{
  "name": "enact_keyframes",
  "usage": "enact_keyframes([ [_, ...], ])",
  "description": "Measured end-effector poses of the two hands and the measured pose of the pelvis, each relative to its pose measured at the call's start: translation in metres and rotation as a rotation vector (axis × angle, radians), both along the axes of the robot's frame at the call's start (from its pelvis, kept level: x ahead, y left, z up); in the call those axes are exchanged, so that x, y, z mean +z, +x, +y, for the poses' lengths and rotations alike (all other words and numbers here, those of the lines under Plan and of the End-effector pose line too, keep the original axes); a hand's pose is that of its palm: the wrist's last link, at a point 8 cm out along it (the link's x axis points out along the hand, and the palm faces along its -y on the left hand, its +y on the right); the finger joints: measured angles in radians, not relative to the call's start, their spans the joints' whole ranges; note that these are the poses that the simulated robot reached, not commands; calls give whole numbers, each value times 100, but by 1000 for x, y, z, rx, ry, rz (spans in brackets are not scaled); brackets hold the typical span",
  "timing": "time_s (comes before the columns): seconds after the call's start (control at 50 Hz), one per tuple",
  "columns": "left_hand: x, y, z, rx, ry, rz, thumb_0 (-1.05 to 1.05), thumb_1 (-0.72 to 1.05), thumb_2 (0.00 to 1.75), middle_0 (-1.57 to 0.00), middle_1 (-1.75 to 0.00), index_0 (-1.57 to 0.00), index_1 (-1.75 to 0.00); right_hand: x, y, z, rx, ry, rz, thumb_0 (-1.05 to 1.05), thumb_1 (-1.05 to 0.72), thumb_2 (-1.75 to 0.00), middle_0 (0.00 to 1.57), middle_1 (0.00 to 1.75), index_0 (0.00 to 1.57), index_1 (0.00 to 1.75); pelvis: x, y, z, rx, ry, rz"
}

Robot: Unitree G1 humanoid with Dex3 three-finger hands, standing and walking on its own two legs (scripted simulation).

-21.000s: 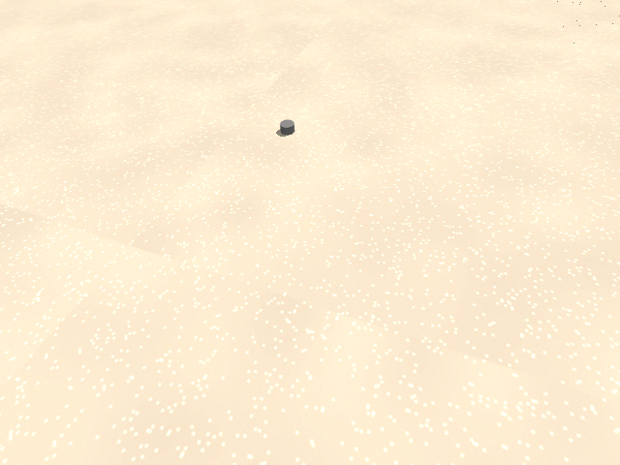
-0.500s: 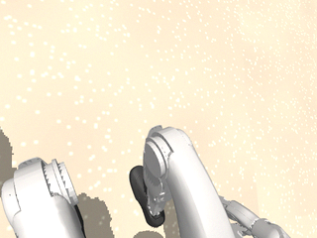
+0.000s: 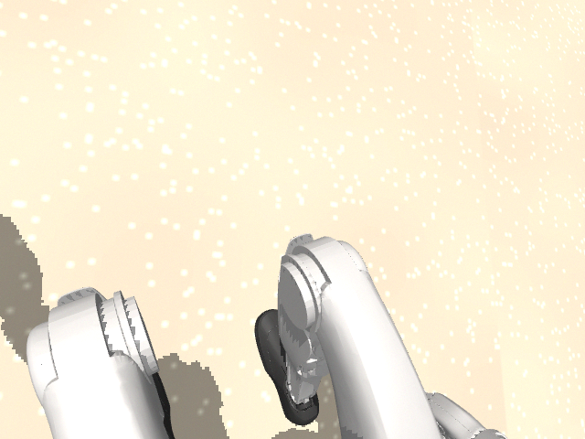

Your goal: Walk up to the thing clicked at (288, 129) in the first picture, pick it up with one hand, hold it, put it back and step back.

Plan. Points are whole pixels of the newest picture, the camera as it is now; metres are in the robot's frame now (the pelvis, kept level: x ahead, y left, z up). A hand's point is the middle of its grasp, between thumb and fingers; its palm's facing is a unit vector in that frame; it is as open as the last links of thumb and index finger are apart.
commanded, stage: settle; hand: left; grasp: from above
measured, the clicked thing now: out of the picture +0.41 +0.37 -0.25
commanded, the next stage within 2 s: lift in 0.46 s
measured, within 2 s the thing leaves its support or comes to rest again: neither
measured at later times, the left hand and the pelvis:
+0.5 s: hand out of the picture +0.38 +0.35 -0.14, palm faces -0.41 -0.13 -0.90, open 9.7 cm; pelvis -0.01 -0.01 +0.03, yaw +5 degrees
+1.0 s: hand out of the picture +0.35 +0.35 -0.04, palm faces -0.44 -0.15 -0.89, open 9.7 cm; pelvis -0.01 -0.01 +0.09, yaw +8 degrees
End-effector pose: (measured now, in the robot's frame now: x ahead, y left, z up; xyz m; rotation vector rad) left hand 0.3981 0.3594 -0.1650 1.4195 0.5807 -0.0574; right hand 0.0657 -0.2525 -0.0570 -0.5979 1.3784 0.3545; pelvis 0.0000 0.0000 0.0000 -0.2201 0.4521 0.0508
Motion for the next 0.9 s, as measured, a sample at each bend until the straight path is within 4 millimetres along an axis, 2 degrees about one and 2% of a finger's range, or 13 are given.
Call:
enact_keyframes([
  [0.16, 42, -9, 1, -23, 28, 10, -1, 4, 43, -61, -61, -74, -55, -3, 26, -3, -55, 27, -79, 0, -90, -90, 20, 30, 20, 30, 11, 1, 0, 18, 16, 51],
  [0.32, 67, -15, -8, -41, 17, 52, -1, 3, 43, -62, -60, -74, -55, -4, 46, -5, -73, 41, -151, 0, -91, -90, 20, 30, 20, 30, 21, -6, -4, 36, 45, 62],
  [0.52, 86, -10, -7, -55, 25, 20, -1, 3, 44, -62, -60, -75, -54, -6, 38, -10, -140, -12, -127, 0, -91, -90, 20, 30, 20, 30, 26, -6, -6, 49, 60, 85],
  [0.68, 106, -10, -1, -37, 48, 36, -2, 1, 44, -65, -58, -77, -53, -3, 29, -7, -200, -18, -92, 0, -92, -90, 20, 30, 20, 30, 39, -5, -5, 62, 67, 118],
  [0.8, 129, -20, -2, -6, 22, 63, -2, 0, 45, -65, -57, -78, -52, 8, 29, -6, -246, -12, -86, 0, -92, -91, 20, 30, 20, 30, 57, -5, -5, 71, 75, 139],
  [0.9, 155, -32, -4, -29, 15, 83, -2, 0, 46, -66, -57, -79, -52, 22, 37, -8, -273, -15, -113, 0, -92, -91, 20, 30, 21, 30, 74, -5, -5, 80, 83, 145],
])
